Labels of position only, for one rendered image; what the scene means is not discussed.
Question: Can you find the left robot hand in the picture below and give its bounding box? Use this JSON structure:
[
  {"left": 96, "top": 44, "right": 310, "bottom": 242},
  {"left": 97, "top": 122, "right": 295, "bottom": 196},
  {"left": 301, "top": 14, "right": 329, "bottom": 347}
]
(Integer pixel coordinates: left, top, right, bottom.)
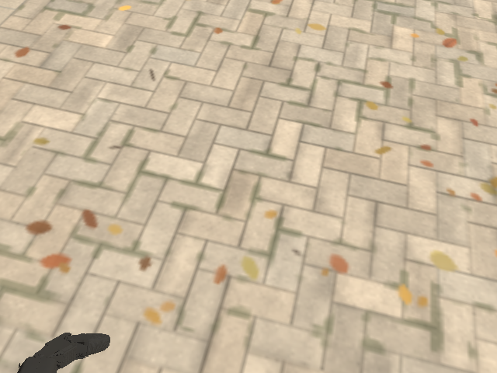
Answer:
[{"left": 17, "top": 333, "right": 110, "bottom": 373}]

